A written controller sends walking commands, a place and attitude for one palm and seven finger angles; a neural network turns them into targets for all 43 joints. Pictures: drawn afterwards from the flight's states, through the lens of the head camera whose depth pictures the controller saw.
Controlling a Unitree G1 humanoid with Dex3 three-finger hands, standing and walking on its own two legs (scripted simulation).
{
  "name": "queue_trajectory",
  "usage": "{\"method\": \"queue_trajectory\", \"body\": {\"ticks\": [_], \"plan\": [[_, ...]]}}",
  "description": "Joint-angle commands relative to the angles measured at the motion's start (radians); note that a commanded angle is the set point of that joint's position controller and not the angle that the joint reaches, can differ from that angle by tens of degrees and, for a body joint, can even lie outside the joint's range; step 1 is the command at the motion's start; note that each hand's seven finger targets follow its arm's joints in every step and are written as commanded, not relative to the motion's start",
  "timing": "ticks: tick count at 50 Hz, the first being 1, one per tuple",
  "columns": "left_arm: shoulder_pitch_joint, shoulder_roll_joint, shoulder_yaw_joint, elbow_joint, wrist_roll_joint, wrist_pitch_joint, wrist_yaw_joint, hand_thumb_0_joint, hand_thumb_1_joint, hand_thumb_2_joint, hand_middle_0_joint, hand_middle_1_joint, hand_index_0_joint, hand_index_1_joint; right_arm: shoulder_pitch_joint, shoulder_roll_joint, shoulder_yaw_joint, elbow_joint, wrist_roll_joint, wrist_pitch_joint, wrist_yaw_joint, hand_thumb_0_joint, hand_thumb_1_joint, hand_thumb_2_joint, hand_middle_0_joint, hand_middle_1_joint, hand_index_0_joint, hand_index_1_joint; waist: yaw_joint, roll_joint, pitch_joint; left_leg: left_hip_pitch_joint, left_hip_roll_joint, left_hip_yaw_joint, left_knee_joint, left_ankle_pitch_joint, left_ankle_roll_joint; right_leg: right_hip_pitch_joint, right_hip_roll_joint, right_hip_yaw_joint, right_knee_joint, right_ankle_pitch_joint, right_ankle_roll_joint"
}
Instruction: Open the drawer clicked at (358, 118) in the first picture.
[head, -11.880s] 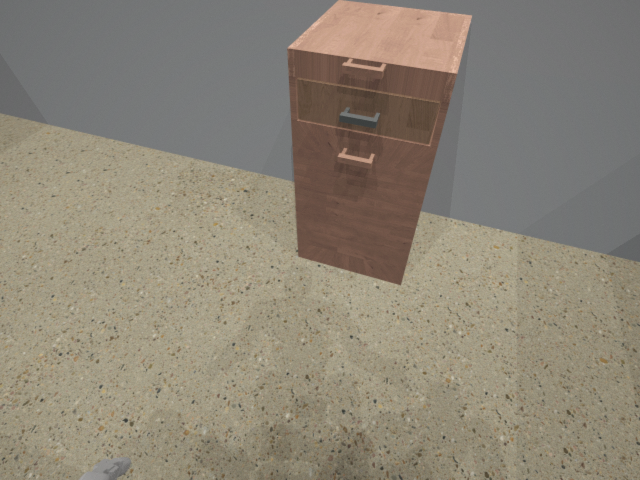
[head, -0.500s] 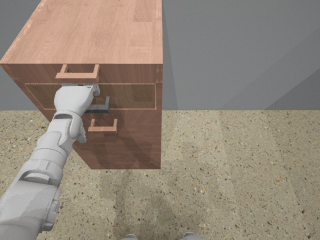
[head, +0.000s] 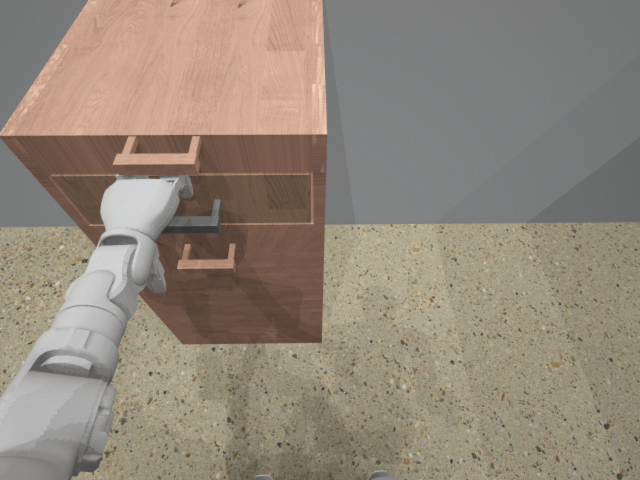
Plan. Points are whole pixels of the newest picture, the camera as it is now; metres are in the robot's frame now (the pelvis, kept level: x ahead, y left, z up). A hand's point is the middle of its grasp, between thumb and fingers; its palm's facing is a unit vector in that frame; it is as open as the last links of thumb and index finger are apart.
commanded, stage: move the hooked fingers above the handle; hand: left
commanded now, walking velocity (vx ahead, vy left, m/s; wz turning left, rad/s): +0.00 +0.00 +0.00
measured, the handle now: (188, 215) +0.51 +0.20 -0.03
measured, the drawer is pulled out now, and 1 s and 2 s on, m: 0.00 0.00 0.00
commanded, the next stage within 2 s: lower the fingers behind the handle in 0.64 s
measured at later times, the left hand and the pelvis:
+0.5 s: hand (166, 230) +0.44 +0.21 +0.02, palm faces -0.05 -0.02 -1.00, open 13.8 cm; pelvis +0.00 +0.00 +0.00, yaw +1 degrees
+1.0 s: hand (167, 227) +0.45 +0.21 +0.01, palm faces -0.07 -0.02 -1.00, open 13.8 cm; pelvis +0.00 -0.01 +0.00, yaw +0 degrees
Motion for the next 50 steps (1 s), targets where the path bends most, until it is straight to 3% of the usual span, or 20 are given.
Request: {"method": "queue_trajectory", "body": {"ticks": [1, 4, 5, 7, 8, 9, 12, 15, 17, 20, 21, 26, 32, 37, 40, 41, 42, 44, 48, 50], "plan": [[-0.429, 0.22, 0.072, -0.241, -0.02, -0.008, 0.059, 0.0, -0.5, 0.3, -0.3, -1.2, -0.3, -1.2, 0.076, -0.149, -0.054, -0.074, -0.012, -0.013, -0.004, 0.0, -0.9, -0.9, 0.2, 0.3, 0.2, 0.3, 0.004, 0.031, -0.411, 0.301, -0.017, 0.01, -0.051, 0.463, 0.02, 0.165, 0.025, -0.045, -0.063, 0.351, -0.046], [-0.435, 0.186, 0.045, -0.243, -0.008, 0.008, 0.068, 0.0, -0.5, 0.3, -0.3, -1.2, -0.3, -1.2, 0.066, -0.147, -0.056, -0.071, -0.01, -0.011, -0.001, 0.0, -0.9, -0.9, 0.2, 0.3, 0.2, 0.3, -0.009, 0.019, -0.375, 0.303, -0.013, 0.006, -0.053, 0.455, 0.018, 0.139, 0.026, -0.05, -0.067, 0.337, -0.045], [-0.433, 0.194, 0.054, -0.26, -0.009, 0.01, 0.071, 0.0, -0.5, 0.3, -0.3, -1.2, -0.3, -1.2, 0.066, -0.147, -0.056, -0.073, -0.01, -0.011, 0.001, 0.0, -0.9, -0.9, 0.2, 0.3, 0.2, 0.3, 0.003, 0.035, -0.389, 0.31, -0.014, 0.006, -0.055, 0.461, 0.017, 0.149, 0.025, -0.051, -0.064, 0.34, -0.047], [-0.425, 0.212, 0.064, -0.225, -0.006, 0.028, 0.074, 0.0, -0.5, 0.3, -0.3, -1.2, -0.3, -1.2, 0.059, -0.149, -0.052, -0.071, -0.007, -0.007, 0.002, 0.0, -0.9, -0.9, 0.2, 0.3, 0.2, 0.3, -0.001, 0.019, -0.367, 0.297, -0.015, 0.005, -0.059, 0.444, 0.018, 0.15, 0.026, -0.05, -0.068, 0.332, -0.047], [-0.481, 0.184, 0.029, -0.249, -0.004, 0.032, 0.073, 0.0, -0.5, 0.3, -0.3, -1.2, -0.3, -1.2, 0.059, -0.149, -0.051, -0.07, -0.007, -0.007, 0.001, 0.0, -0.9, -0.9, 0.2, 0.3, 0.2, 0.3, -0.02, 0.027, -0.365, 0.305, -0.014, 0.001, -0.059, 0.441, 0.017, 0.134, 0.025, -0.052, -0.068, 0.328, -0.046], [-0.46, 0.181, 0.036, -0.238, -0.006, 0.037, 0.072, 0.0, -0.5, 0.3, -0.3, -1.2, -0.3, -1.2, 0.062, -0.145, -0.053, -0.071, -0.007, -0.009, 0.002, 0.0, -0.9, -0.9, 0.2, 0.3, 0.2, 0.3, -0.007, 0.029, -0.366, 0.308, -0.016, 0.003, -0.063, 0.442, 0.017, 0.143, 0.025, -0.054, -0.071, 0.324, -0.048], [-0.461, 0.182, 0.034, -0.245, -0.007, 0.045, 0.064, 0.0, -0.5, 0.3, -0.3, -1.2, -0.3, -1.2, 0.056, -0.145, -0.054, -0.074, -0.006, -0.007, 0.001, 0.0, -0.9, -0.9, 0.2, 0.3, 0.2, 0.3, -0.009, 0.033, -0.394, 0.337, -0.014, 0.002, -0.06, 0.462, 0.015, 0.151, 0.025, -0.052, -0.071, 0.335, -0.047], [-0.501, 0.125, -0.018, -0.248, -0.015, 0.05, 0.052, 0.0, -0.5, 0.3, -0.3, -1.2, -0.3, -1.2, 0.058, -0.141, -0.052, -0.07, -0.005, -0.01, 0.001, 0.0, -0.9, -0.9, 0.2, 0.3, 0.2, 0.3, -0.027, 0.021, -0.361, 0.334, -0.014, 0.0, -0.065, 0.441, 0.017, 0.135, 0.024, -0.054, -0.081, 0.321, -0.045], [-0.502, 0.116, -0.024, -0.25, -0.018, 0.045, 0.044, 0.0, -0.5, 0.3, -0.3, -1.2, -0.3, -1.2, 0.061, -0.14, -0.053, -0.07, -0.006, -0.011, 0.0, 0.0, -0.9, -0.9, 0.2, 0.3, 0.2, 0.3, -0.027, 0.016, -0.375, 0.347, -0.014, -0.004, -0.064, 0.451, 0.017, 0.14, 0.024, -0.052, -0.081, 0.326, -0.045], [-0.511, 0.145, -0.003, -0.252, -0.02, 0.039, 0.041, 0.0, -0.5, 0.3, -0.3, -1.2, -0.3, -1.2, 0.059, -0.14, -0.049, -0.069, -0.007, -0.011, -0.004, 0.0, -0.9, -0.9, 0.2, 0.3, 0.2, 0.3, -0.024, 0.001, -0.379, 0.324, -0.02, 0.004, -0.066, 0.421, 0.022, 0.169, 0.022, -0.045, -0.086, 0.336, -0.044], [-0.498, 0.182, 0.032, -0.239, -0.018, 0.034, 0.042, 0.0, -0.5, 0.3, -0.3, -1.2, -0.3, -1.2, 0.06, -0.14, -0.048, -0.068, -0.008, -0.012, -0.008, 0.0, -0.9, -0.9, 0.2, 0.3, 0.2, 0.3, -0.014, -0.001, -0.385, 0.312, -0.022, 0.004, -0.066, 0.421, 0.022, 0.179, 0.022, -0.044, -0.082, 0.336, -0.046], [-0.515, 0.225, 0.058, -0.216, -0.006, 0.028, 0.054, 0.0, -0.5, 0.3, -0.3, -1.2, -0.3, -1.2, 0.057, -0.14, -0.041, -0.067, -0.006, -0.015, -0.012, 0.0, -0.9, -0.9, 0.2, 0.3, 0.2, 0.3, -0.015, -0.011, -0.358, 0.258, -0.029, 0.011, -0.069, 0.376, 0.026, 0.192, 0.019, -0.036, -0.085, 0.33, -0.045], [-0.556, 0.22, 0.042, -0.208, -0.008, 0.032, 0.06, 0.0, -0.5, 0.3, -0.3, -1.2, -0.3, -1.2, 0.072, -0.141, -0.045, -0.061, -0.003, -0.025, -0.013, 0.0, -0.9, -0.9, 0.2, 0.3, 0.2, 0.3, -0.027, 0.025, -0.386, 0.266, -0.03, 0.013, -0.064, 0.357, 0.025, 0.172, 0.02, -0.034, -0.081, 0.312, -0.043], [-0.542, 0.214, 0.043, -0.201, -0.017, 0.025, 0.055, 0.0, -0.5, 0.3, -0.3, -1.2, -0.3, -1.2, 0.081, -0.142, -0.049, -0.056, -0.006, -0.028, -0.014, 0.0, -0.9, -0.9, 0.2, 0.3, 0.2, 0.3, -0.029, 0.009, -0.425, 0.273, -0.032, 0.015, -0.055, 0.379, 0.027, 0.195, 0.02, -0.031, -0.08, 0.346, -0.039], [-0.519, 0.215, 0.041, -0.141, -0.014, 0.033, 0.054, 0.0, -0.5, 0.3, -0.3, -1.2, -0.3, -1.2, 0.081, -0.147, -0.045, -0.048, -0.003, -0.029, -0.015, 0.0, -0.9, -0.9, 0.2, 0.3, 0.2, 0.3, -0.034, -0.019, -0.344, 0.211, -0.033, 0.02, -0.063, 0.31, 0.029, 0.171, 0.018, -0.03, -0.093, 0.295, -0.036], [-0.53, 0.228, 0.051, -0.137, -0.016, 0.028, 0.054, 0.0, -0.5, 0.3, -0.3, -1.2, -0.3, -1.2, 0.081, -0.15, -0.043, -0.046, -0.004, -0.029, -0.017, 0.0, -0.9, -0.9, 0.2, 0.3, 0.2, 0.3, -0.037, -0.027, -0.344, 0.202, -0.033, 0.02, -0.062, 0.314, 0.031, 0.18, 0.016, -0.027, -0.092, 0.304, -0.038], [-0.504, 0.255, 0.07, -0.12, -0.01, 0.028, 0.054, 0.0, -0.5, 0.3, -0.3, -1.2, -0.3, -1.2, 0.084, -0.152, -0.042, -0.047, -0.003, -0.029, -0.017, 0.0, -0.9, -0.9, 0.2, 0.3, 0.2, 0.3, -0.024, -0.028, -0.361, 0.187, -0.036, 0.022, -0.06, 0.303, 0.031, 0.19, 0.015, -0.021, -0.088, 0.301, -0.036], [-0.496, 0.233, 0.05, -0.111, -0.004, 0.031, 0.053, 0.0, -0.5, 0.3, -0.3, -1.2, -0.3, -1.2, 0.087, -0.149, -0.041, -0.047, -0.005, -0.029, -0.016, 0.0, -0.9, -0.9, 0.2, 0.3, 0.2, 0.3, -0.026, -0.006, -0.365, 0.187, -0.035, 0.024, -0.053, 0.316, 0.03, 0.174, 0.016, -0.026, -0.078, 0.313, -0.038], [-0.456, 0.239, 0.057, -0.083, -0.005, 0.031, 0.046, 0.0, -0.5, 0.3, -0.3, -1.2, -0.3, -1.2, 0.095, -0.153, -0.041, -0.049, -0.006, -0.024, -0.013, 0.0, -0.9, -0.9, 0.2, 0.3, 0.2, 0.3, -0.022, -0.023, -0.374, 0.161, -0.033, 0.029, -0.039, 0.323, 0.028, 0.179, 0.016, -0.024, -0.064, 0.333, -0.036], [-0.454, 0.24, 0.053, -0.069, 0.0, 0.032, 0.045, 0.0, -0.5, 0.3, -0.3, -1.2, -0.3, -1.2, 0.095, -0.155, -0.04, -0.05, -0.005, -0.026, -0.013, 0.0, -0.9, -0.9, 0.2, 0.3, 0.2, 0.3, -0.027, -0.015, -0.345, 0.144, -0.032, 0.03, -0.035, 0.3, 0.028, 0.149, 0.017, -0.024, -0.064, 0.306, -0.037]]}}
